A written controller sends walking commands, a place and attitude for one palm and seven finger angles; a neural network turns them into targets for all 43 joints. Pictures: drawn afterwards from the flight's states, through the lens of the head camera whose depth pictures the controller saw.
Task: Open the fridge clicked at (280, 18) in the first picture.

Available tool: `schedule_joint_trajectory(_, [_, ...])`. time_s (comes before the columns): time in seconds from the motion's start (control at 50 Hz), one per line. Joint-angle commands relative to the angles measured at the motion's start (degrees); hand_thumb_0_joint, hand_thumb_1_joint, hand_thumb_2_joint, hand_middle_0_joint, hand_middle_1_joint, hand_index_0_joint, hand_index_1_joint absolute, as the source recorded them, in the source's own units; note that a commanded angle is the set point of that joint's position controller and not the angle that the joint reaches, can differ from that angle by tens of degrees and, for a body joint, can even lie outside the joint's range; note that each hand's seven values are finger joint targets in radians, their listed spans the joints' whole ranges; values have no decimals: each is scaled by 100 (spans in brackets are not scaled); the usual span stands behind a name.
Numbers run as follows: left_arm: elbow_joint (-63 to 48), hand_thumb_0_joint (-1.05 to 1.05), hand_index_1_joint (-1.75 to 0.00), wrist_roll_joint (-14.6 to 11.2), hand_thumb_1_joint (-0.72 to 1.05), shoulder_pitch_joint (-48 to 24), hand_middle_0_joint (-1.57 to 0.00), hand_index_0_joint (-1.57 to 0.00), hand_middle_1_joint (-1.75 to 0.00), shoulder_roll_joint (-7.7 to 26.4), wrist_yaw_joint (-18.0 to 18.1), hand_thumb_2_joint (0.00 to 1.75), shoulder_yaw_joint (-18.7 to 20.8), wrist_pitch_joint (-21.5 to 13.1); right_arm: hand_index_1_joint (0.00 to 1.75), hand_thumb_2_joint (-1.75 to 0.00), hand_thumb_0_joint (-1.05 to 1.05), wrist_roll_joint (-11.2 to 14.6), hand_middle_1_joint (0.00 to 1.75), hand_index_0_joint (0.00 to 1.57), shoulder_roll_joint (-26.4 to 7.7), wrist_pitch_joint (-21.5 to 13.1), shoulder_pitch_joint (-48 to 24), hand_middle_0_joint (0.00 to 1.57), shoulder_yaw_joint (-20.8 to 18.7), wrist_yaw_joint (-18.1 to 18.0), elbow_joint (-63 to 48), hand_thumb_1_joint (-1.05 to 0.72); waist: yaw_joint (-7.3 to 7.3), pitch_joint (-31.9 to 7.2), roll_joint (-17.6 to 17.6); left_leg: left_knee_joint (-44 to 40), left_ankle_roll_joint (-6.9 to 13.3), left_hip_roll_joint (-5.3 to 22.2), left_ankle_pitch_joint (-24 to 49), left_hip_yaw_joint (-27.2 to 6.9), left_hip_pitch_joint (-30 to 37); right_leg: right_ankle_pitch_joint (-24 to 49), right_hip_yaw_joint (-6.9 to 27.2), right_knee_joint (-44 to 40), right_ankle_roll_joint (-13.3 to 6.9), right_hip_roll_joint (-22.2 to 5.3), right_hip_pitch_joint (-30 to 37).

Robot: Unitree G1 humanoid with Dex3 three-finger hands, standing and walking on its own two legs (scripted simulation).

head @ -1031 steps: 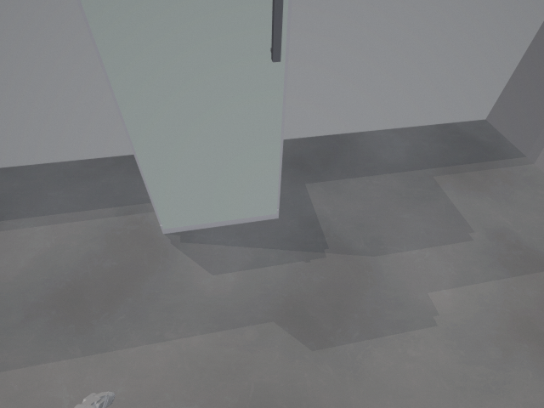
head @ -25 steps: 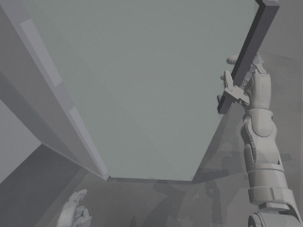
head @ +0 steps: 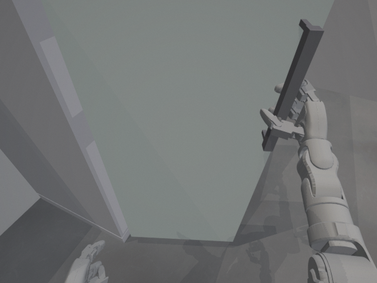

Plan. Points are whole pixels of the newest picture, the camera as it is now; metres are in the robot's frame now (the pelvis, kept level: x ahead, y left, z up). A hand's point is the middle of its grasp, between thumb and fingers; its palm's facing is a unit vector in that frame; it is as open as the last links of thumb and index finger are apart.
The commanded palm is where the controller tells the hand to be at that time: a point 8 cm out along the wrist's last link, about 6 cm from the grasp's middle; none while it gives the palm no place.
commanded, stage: loosen the grip on the handle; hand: right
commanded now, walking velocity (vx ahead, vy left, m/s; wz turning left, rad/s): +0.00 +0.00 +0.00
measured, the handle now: (283, 95) +0.46 -0.14 +0.21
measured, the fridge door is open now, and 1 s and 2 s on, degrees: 67 66 66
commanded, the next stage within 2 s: slip the hand off the handle in 0.38 s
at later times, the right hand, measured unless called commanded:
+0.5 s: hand (275, 121) +0.41 -0.13 +0.17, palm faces +0.00 +0.99 -0.14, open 14.6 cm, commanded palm +0.39 -0.19 +0.17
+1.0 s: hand (312, 129) +0.41 -0.21 +0.17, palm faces +0.04 +0.99 -0.14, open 14.7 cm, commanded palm +0.38 -0.26 +0.17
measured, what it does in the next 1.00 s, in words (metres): shifts its weight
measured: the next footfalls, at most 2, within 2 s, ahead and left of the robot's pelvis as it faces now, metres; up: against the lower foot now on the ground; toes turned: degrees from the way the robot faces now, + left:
none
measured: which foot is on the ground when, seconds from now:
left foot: down 0.00-1.00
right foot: down 0.00-1.00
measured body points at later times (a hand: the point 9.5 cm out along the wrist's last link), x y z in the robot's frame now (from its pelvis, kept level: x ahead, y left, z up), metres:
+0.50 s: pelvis +0.02 +0.03 -0.01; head +0.03 +0.04 +0.44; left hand +0.12 +0.30 -0.10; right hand +0.41 -0.18 +0.18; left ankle +0.03 +0.15 -0.73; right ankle +0.05 -0.12 -0.73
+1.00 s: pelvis +0.05 +0.00 -0.01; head +0.06 +0.00 +0.44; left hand +0.20 +0.25 -0.09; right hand +0.40 -0.26 +0.17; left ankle +0.03 +0.15 -0.73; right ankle +0.05 -0.12 -0.73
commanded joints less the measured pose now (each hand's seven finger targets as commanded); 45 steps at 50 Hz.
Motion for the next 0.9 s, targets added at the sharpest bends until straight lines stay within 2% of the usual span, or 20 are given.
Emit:
schedule_joint_trajectory(0.0, [-706, 0, -30, -39, 90, -289, -20, -20, -30, 820, 16, 90, 217, -331, 138, -26, 0, -14, 138, 44, -788, -1379, -2685, 44, -82, -94, -815, 43, 52, -408, 945, -564, 267, -438, -939, 118, -631, -1318, 474, -497, -107, 196, 94])
schedule_joint_trajectory(0.02, [-692, 0, -30, -31, 90, -285, -20, -20, -30, 841, 28, 90, 236, -360, 137, -20, 0, -68, 137, 42, -956, -1587, -2901, 42, -107, -100, -822, 55, 50, -482, 820, -542, 270, -431, -1110, 43, -656, -1355, 418, -427, -116, 243, 63])
schedule_joint_trajectory(0.06, [-667, 0, -30, -42, 90, -242, -20, -20, -30, 858, 29, 90, 247, -378, 133, -20, 0, -145, 133, 40, -1219, -1840, -3047, 40, -188, -67, -795, 55, -12, -713, 338, -490, 294, -412, -1191, -63, -620, -1382, 344, -311, -122, 307, 90])
schedule_joint_trajectory(0.08, [-676, 0, -30, -36, 90, -196, -20, -20, -30, 824, 23, 90, 231, -398, 132, -20, 0, -180, 132, 38, -1016, -1904, -3171, 38, 98, 9, -846, 55, 36, -953, 205, -455, 294, -427, -1161, -102, -584, -1356, 342, -262, -146, 362, 145])
schedule_joint_trajectory(0.12, [-652, 0, -30, -59, 90, -140, -20, -20, -30, 858, 77, 90, 259, -431, 128, -20, 0, -148, 128, 36, -1392, -1937, -3109, 36, -143, 115, -747, 55, -38, -1247, 138, -519, 286, -402, -1300, -268, -425, -1313, 319, -141, -161, 411, 29])
schedule_joint_trajectory(0.16, [-605, 0, -30, -88, 90, -114, -20, -20, -30, 932, 142, 90, 244, -388, 125, -20, 0, 9, 125, 33, -1918, -1836, -2763, 33, -625, 209, -390, 55, -106, -1156, 348, -722, 251, -352, -1638, -457, -197, -1300, 297, -74, -164, 464, -297])
schedule_joint_trajectory(0.18, [-747, 0, -30, -94, 90, -204, -20, -20, -30, 868, 135, 90, 235, -398, 123, -20, 0, 81, 123, 32, -1831, -1824, -2435, 32, -567, 301, -807, 55, -240, -1391, 266, -732, 249, -317, -1635, -538, 96, -1192, 309, -113, -182, 484, -276])
schedule_joint_trajectory(0.2, [-786, 0, -30, -103, 90, -289, -20, -20, -30, 847, 163, 90, 221, -412, 122, -20, 0, 140, 122, 30, -1788, -1785, -2390, 30, -502, 360, -968, 55, -229, -1347, 109, -777, 250, -299, -1665, -608, 104, -1174, 290, -87, -189, 497, -263])
schedule_joint_trajectory(0.24, [-726, 0, -30, -118, 90, -288, -20, -20, -30, 846, 226, 90, 202, -443, 118, -20, 0, 326, 118, 28, -1664, -1698, -2368, 28, -453, 468, -990, 55, -154, -1144, 267, -873, 227, -302, -1741, -664, 30, -1159, 345, -58, -199, 493, -339])
schedule_joint_trajectory(0.26, [-696, 0, -30, -110, 90, -244, -20, -20, -30, 896, 251, 90, 233, -440, 117, -20, 0, 432, 117, 26, -1899, -1674, -2160, 26, -772, 489, -983, 55, -194, -1155, 584, -885, 216, -302, -1717, -678, 144, -1079, 399, -40, -214, 470, -394])
schedule_joint_trajectory(0.32, [-715, 0, -30, -107, 90, -282, -20, -20, -30, 895, 307, 90, 191, -460, 115, -20, 0, 588, 115, 25, -1868, -1548, -1954, 25, -820, 599, -1122, 55, -222, -969, 394, -851, 204, -303, -1487, -666, 80, -965, 453, -58, -223, 476, -419])
schedule_joint_trajectory(0.38, [-755, 0, -30, -68, 90, -236, -20, -20, -30, 881, 311, 90, 209, -477, 115, -20, 0, 607, 115, 25, -1937, -1449, -1521, 25, -1047, 576, -1515, 55, -328, -1274, 113, -555, 235, -361, -372, -460, 262, -333, 468, -15, -243, 469, -157])
schedule_joint_trajectory(0.44, [-815, 0, -30, -37, 90, -185, -20, -20, -30, 832, 279, 90, 218, -485, 115, -20, 0, 584, 115, 25, -1602, -1315, -1249, 25, -860, 528, -2015, 55, -332, -1482, 63, -345, 229, -421, 539, -265, 298, 200, 434, 38, -229, 490, 82])
schedule_joint_trajectory(0.46, [-716, 0, -30, -17, 90, -82, -20, -20, -30, 896, 304, 90, 224, -448, 115, -20, 0, 519, 115, 25, -2023, -1271, -1260, 25, -1214, 456, -1678, 55, -261, -1280, 284, -301, 205, -430, 691, -234, 228, 270, 447, 99, -239, 464, -51])
schedule_joint_trajectory(0.52, [-875, 0, -30, 21, 90, -114, -20, -20, -30, 833, 241, 90, 240, -383, 115, -20, 0, 457, 115, 25, -1953, -1235, -715, 25, -1328, 416, -2296, 55, -472, -1810, 197, -34, 223, -431, 1504, -170, 594, 831, 416, 137, -229, 504, 101])
schedule_joint_trajectory(0.54, [-922, 0, -30, 16, 90, -148, -20, -20, -30, 800, 224, 90, 232, -373, 115, -20, 0, 442, 115, 25, -1790, -1206, -642, 25, -1189, 437, -2492, 55, -470, -1860, 23, 18, 241, -442, 1690, -128, 594, 1000, 405, 146, -215, 503, 192])
schedule_joint_trajectory(0.58, [-917, 0, -30, 28, 90, -132, -20, -20, -30, 812, 215, 90, 235, -329, 115, -20, 0, 481, 115, 25, -1913, -1117, -420, 25, -1389, 465, -2616, 55, -499, -1953, 85, 99, 247, -461, 2054, -70, 665, 1343, 420, 205, -212, 472, 267])
schedule_joint_trajectory(0.76, [-961, 0, -30, -7, 90, -202, -20, -20, -30, 795, 312, 90, 189, -263, 115, -20, 0, 598, 115, 25, -1540, -854, -525, 25, -926, 947, -3129, 55, -256, -1611, -249, 94, 290, -562, 1900, 53, 120, 1583, 583, 317, -176, 410, 623])
schedule_joint_trajectory(0.82, [-934, 0, -30, -25, 90, -218, -20, -20, -30, 805, 354, 90, 148, -245, 115, -20, 0, 708, 115, 25, -1650, -730, -442, 25, -1058, 1107, -2893, 55, -288, -1489, -188, 98, 313, -562, 1683, 111, 48, 1442, 688, 274, -124, 393, 541])
schedule_joint_trajectory(0.88, [-961, 0, -30, -10, 90, -247, -20, -20, -30, 825, 392, 90, 140, -230, 115, -20, 0, 787, 115, 25, -1882, -712, -463, 25, -1311, 1184, -2916, 55, -364, -1693, -337, 141, 335, -544, 1690, 102, 114, 1489, 714, 300, -112, 418, 579])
